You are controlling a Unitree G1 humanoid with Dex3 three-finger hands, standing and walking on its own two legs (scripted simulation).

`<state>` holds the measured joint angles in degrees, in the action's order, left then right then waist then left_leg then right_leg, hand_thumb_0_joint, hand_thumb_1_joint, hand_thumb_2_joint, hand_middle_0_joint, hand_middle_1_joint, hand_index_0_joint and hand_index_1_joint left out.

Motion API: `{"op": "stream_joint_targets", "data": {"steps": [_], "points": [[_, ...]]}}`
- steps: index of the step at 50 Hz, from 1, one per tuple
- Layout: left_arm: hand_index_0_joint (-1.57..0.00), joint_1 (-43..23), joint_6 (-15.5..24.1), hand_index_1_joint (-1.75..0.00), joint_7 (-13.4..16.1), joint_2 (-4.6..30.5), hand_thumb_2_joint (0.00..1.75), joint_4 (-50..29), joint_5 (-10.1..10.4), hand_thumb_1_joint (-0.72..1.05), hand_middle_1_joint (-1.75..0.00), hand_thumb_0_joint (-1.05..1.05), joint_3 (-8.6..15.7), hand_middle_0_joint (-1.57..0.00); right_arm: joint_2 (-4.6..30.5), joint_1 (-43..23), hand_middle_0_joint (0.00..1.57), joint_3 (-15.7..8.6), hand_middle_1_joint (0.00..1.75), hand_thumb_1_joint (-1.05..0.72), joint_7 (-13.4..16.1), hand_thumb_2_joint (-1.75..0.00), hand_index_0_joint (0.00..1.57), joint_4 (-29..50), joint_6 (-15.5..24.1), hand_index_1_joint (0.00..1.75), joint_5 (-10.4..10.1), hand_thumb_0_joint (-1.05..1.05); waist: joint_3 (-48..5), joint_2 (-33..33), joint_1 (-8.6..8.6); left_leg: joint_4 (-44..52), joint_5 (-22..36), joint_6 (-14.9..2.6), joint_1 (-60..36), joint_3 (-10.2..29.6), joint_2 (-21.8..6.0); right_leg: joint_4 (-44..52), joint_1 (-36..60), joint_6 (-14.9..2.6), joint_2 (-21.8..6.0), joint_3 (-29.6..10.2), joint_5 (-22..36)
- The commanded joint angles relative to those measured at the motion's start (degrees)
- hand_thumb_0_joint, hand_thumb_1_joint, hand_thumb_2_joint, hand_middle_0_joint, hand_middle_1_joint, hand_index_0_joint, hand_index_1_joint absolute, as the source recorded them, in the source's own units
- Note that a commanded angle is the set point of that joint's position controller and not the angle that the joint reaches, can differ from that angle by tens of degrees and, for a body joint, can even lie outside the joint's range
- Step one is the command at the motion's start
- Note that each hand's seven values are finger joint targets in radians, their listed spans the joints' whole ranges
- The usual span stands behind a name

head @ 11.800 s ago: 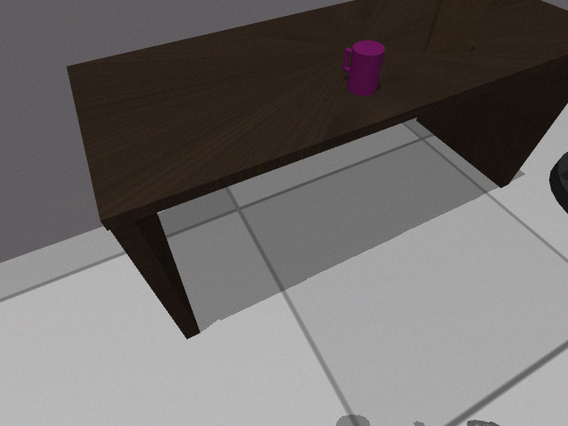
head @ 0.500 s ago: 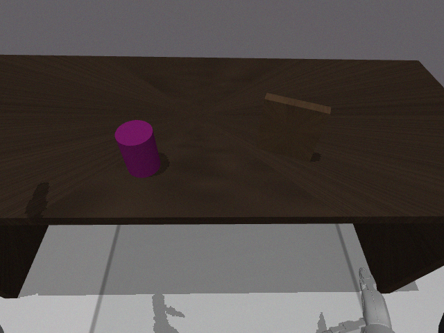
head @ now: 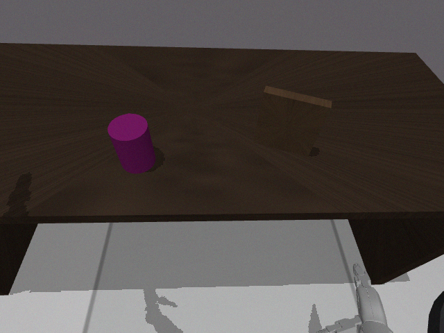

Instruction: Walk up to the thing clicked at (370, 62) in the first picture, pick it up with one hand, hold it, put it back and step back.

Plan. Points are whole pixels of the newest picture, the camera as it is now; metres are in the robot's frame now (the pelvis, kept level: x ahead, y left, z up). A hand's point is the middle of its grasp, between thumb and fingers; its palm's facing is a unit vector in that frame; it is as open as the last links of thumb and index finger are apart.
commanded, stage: go down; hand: left
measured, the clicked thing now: (133, 139) +0.50 +0.20 +0.02
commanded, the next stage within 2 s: approach in 0.58 s
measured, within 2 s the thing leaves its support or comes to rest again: neither
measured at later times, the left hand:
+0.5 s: hand out of the picture +0.34 +0.40 +0.15, palm faces +0.22 -0.98 +0.01, open 17.7 cm
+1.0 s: hand (1, 162) +0.35 +0.36 +0.13, palm faces +0.15 -0.99 +0.02, open 17.5 cm
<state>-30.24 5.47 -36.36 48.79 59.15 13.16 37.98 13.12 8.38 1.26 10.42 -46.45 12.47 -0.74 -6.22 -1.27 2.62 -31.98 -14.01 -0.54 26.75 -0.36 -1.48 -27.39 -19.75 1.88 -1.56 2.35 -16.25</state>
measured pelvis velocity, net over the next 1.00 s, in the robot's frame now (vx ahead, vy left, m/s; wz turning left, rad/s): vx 0.00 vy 0.00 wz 0.00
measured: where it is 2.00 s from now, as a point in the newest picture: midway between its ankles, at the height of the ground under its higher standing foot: outside the picture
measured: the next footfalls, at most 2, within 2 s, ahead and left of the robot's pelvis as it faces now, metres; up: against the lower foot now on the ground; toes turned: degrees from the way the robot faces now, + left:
none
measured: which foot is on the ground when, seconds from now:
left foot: down 0.00-1.00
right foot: down 0.00-1.00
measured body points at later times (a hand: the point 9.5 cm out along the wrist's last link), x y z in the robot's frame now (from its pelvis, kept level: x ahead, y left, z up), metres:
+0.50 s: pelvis +0.01 +0.00 +0.00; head +0.03 +0.02 +0.45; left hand +0.32 +0.45 +0.15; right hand +0.16 -0.26 -0.08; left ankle +0.02 +0.11 -0.73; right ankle -0.04 -0.14 -0.73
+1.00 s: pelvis +0.00 +0.00 +0.00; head +0.02 +0.02 +0.44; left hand +0.34 +0.41 +0.13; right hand +0.15 -0.24 -0.08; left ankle +0.02 +0.11 -0.73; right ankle -0.04 -0.14 -0.73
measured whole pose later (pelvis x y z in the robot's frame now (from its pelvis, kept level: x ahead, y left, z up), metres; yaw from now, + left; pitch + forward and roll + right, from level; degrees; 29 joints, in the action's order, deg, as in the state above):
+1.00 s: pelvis +0.00 +0.00 +0.00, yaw +0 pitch +9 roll -2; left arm -29.9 5.2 -32.7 41.9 55.7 14.2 30.9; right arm 12.3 11.2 2.7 9.0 -41.0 12.2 -0.8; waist -6.6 -0.8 2.0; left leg -34.6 -15.0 -0.9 28.4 -0.5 -1.1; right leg -30.6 -21.6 2.2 -2.0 2.1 -17.6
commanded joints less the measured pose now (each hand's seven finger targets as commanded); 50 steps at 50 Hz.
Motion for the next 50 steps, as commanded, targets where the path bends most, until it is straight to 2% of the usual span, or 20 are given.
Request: {"op": "stream_joint_targets", "data": {"steps": [1,5,8,12,16,21,22,24,25,27,31,33,34,36,39,40,41,42,44,50], "points": [[-0.05,-20.0,3.7,-0.06,0.3,24.3,0.06,-13.5,1.6,-0.61,-0.05,0.00,2.9,-0.04,9.5,-4.6,0.05,-3.1,0.05,0.54,0.7,-0.05,0.05,8.1,3.2,0.05,0.1,0.00,-16.9,12.3,-1.01,1.4,17.4,-0.24,-19.5,1.9,0.6,2.2,-3.3,-2.59,2.2,1.1,12.7],[-0.05,-19.0,2.8,-0.06,0.2,21.9,0.06,-13.7,1.8,-0.61,-0.06,0.00,1.3,-0.05,8.5,-3.5,0.05,-2.2,0.05,0.54,0.6,-0.05,0.05,8.0,2.9,0.05,-0.1,0.00,-16.8,12.8,-1.02,1.4,18.1,-0.08,-19.5,1.9,0.5,2.1,-3.8,-2.64,2.4,1.2,12.8],[-0.05,-17.8,2.3,-0.07,0.4,25.0,0.07,-14.6,1.9,-0.61,-0.07,0.00,3.8,-0.04,10.3,-2.3,0.05,-3.5,0.05,0.55,0.7,-0.05,0.05,8.8,2.8,0.05,-0.1,0.00,-17.0,12.4,-1.67,1.2,18.8,-0.17,-19.3,1.8,0.7,2.3,-2.9,-2.57,2.3,1.3,13.5],[-0.05,-14.6,1.9,-0.07,0.3,22.8,0.06,-13.1,2.2,-0.61,-0.07,0.00,3.8,-0.04,7.7,-1.2,0.05,-2.0,0.05,0.54,0.3,-0.05,0.05,8.2,2.4,0.05,-0.4,0.00,-15.9,10.8,-2.31,0.8,20.5,-0.57,-17.5,1.7,1.0,1.8,-1.9,-2.38,2.2,1.2,15.1],[-0.05,-17.1,2.7,-0.07,-0.1,24.1,0.06,-16.5,2.3,-0.61,-0.07,0.00,4.3,-0.04,9.2,-1.5,0.05,-3.2,0.05,0.54,0.5,-0.05,0.05,9.6,2.4,0.05,-0.3,0.00,-16.7,12.0,-1.86,0.6,21.2,-0.51,-18.5,1.6,0.9,1.5,-2.4,-2.32,2.0,1.1,15.4],[-0.05,-16.2,1.7,-0.06,0.2,21.0,0.05,-14.0,1.7,-0.61,-0.06,0.00,1.9,-0.04,9.0,-3.1,0.05,-2.6,0.05,0.54,0.7,-0.05,0.05,9.8,2.5,0.05,-0.3,0.00,-15.5,10.7,-0.92,0.9,19.0,-0.63,-19.0,1.8,1.0,1.8,-3.7,-2.31,2.1,1.2,14.1],[-0.05,-17.2,1.8,-0.06,0.3,21.7,0.05,-14.7,1.8,-0.61,-0.06,0.00,2.0,-0.04,9.8,-2.0,0.05,-3.8,0.05,0.53,0.9,-0.05,0.05,8.4,2.4,0.05,-0.3,0.00,-14.9,11.5,-0.80,1.0,18.1,-0.54,-18.9,1.7,1.0,2.0,-4.2,-2.34,2.0,1.2,13.4],[-0.05,-18.3,2.6,-0.06,0.4,24.3,0.05,-17.0,2.0,-0.61,-0.07,0.00,4.2,-0.04,9.6,-2.4,0.05,-3.0,0.05,0.54,0.7,-0.05,0.05,9.8,2.8,0.05,-0.2,0.00,-16.2,11.6,-1.58,0.8,17.6,-0.43,-18.9,1.9,0.9,1.9,-3.2,-2.32,2.1,1.5,12.8],[-0.05,-18.9,2.7,-0.05,0.5,24.4,0.05,-18.5,1.7,-0.59,-0.06,0.00,4.0,-0.04,7.8,-2.0,0.05,-1.9,0.05,0.54,0.7,-0.05,0.05,9.3,2.5,0.05,-0.2,0.00,-16.1,12.5,-1.71,0.9,17.2,-0.50,-19.0,1.6,1.2,1.9,-2.9,-2.27,1.9,1.3,12.9],[-0.04,-15.7,1.8,-0.06,0.3,20.3,0.06,-14.8,1.5,-0.60,-0.06,0.00,1.4,-0.04,8.8,-1.8,0.05,-2.8,0.05,0.54,0.6,-0.05,0.05,10.9,2.7,0.05,-0.4,0.00,-14.5,10.0,-0.76,1.1,16.8,-0.74,-18.4,1.6,1.2,2.2,-3.6,-2.25,2.0,1.2,12.9],[-0.05,-16.8,2.1,-0.06,0.1,22.1,0.06,-16.3,2.0,-0.59,-0.07,0.00,2.7,-0.04,8.4,-0.8,0.05,-2.3,0.05,0.54,0.4,-0.05,0.05,9.9,2.7,0.05,-0.3,0.00,-16.2,12.0,-1.30,0.5,18.7,-0.63,-18.8,1.7,1.1,1.5,-3.1,-2.28,1.9,1.3,13.9],[-0.05,-16.6,1.7,-0.06,-0.1,20.2,0.06,-15.1,1.9,-0.60,-0.07,0.00,1.2,-0.04,7.8,-1.1,0.05,-1.6,0.05,0.54,0.3,-0.05,0.05,9.8,2.6,0.05,-0.2,0.00,-15.4,12.0,-1.08,0.6,18.2,-0.60,-18.8,1.8,0.9,1.4,-4.2,-2.42,1.9,1.2,13.2],[-0.05,-19.3,1.9,-0.10,0.1,22.9,0.08,-18.8,2.1,-0.61,-0.08,0.00,2.6,-0.07,10.1,-2.4,0.05,-3.3,0.05,0.53,0.5,-0.05,0.05,11.4,2.7,0.05,-0.1,0.00,-16.9,12.3,-1.09,0.6,18.5,-0.54,-19.7,1.8,0.9,1.6,-3.7,-2.42,2.0,1.2,13.5],[-0.06,-20.9,1.6,-0.09,0.7,25.1,0.07,-21.3,1.9,-0.53,-0.08,0.00,4.4,-0.07,8.5,-2.3,0.05,-1.6,0.05,0.56,0.4,-0.05,0.05,12.8,2.7,0.05,-0.2,0.00,-18.8,13.0,-2.22,0.4,19.5,-0.43,-20.2,1.7,1.0,1.6,-1.6,-2.39,1.8,1.2,14.5],[-0.06,-14.6,-0.7,-0.08,0.8,14.9,0.06,-14.2,1.2,-0.52,-0.07,0.00,-2.5,-0.07,7.3,-1.3,0.05,-1.2,0.05,0.55,0.2,-0.05,0.05,11.8,2.4,0.05,-0.5,0.00,-11.3,10.5,-1.13,2.3,15.1,-0.27,-17.3,1.6,0.8,2.3,-4.3,-2.61,2.3,1.4,10.9],[-0.06,-15.1,-0.7,-0.08,1.3,14.2,0.06,-14.5,1.3,-0.53,-0.06,0.00,-3.2,-0.07,7.2,-0.6,0.05,-1.3,0.05,0.56,0.1,-0.04,0.05,9.9,2.4,0.05,-0.5,0.00,-11.1,11.8,-1.14,2.5,13.8,-0.15,-17.2,1.6,0.8,2.2,-5.5,-2.73,2.4,1.5,9.7],[-0.06,-16.6,-0.4,-0.08,1.7,15.0,0.05,-15.6,1.6,-0.56,-0.06,0.00,-2.7,-0.08,9.2,-1.5,0.05,-2.8,0.05,0.56,0.2,-0.04,0.05,11.5,2.6,0.05,-0.4,0.00,-12.4,11.4,-0.90,2.5,13.2,-0.13,-17.8,1.8,0.6,2.1,-5.7,-2.71,2.5,1.7,9.1],[-0.06,-19.2,0.3,-0.08,2.1,16.8,0.05,-17.8,1.8,-0.55,-0.06,0.00,-1.6,-0.07,8.6,-0.6,0.05,-2.0,0.05,0.56,0.1,-0.04,0.05,10.6,2.7,0.05,-0.3,0.00,-12.7,12.1,-1.11,2.5,11.9,-0.01,-17.7,2.0,0.3,1.8,-5.5,-2.74,2.6,1.9,8.3],[-0.06,-17.7,1.0,-0.08,2.3,12.1,0.05,-15.0,2.2,-0.55,-0.07,0.00,-3.8,-0.07,6.7,-2.1,0.05,-0.5,0.05,0.57,-0.5,-0.04,0.05,12.9,3.0,0.05,-0.2,0.00,-12.4,8.3,-0.46,1.8,12.3,-0.49,-17.1,1.9,0.2,1.7,-5.6,-2.39,2.5,1.7,8.9],[-0.06,-20.4,5.4,-0.06,5.4,6.3,0.06,-14.4,2.6,-0.54,-0.05,0.00,-7.4,-0.05,9.1,-1.5,0.05,-2.4,0.05,0.57,-1.3,-0.04,0.05,15.8,3.1,0.05,0.1,0.00,-13.5,6.5,1.60,-0.4,10.0,-0.68,-16.4,1.7,0.3,-0.5,-9.8,-2.22,2.2,1.2,7.5]]}}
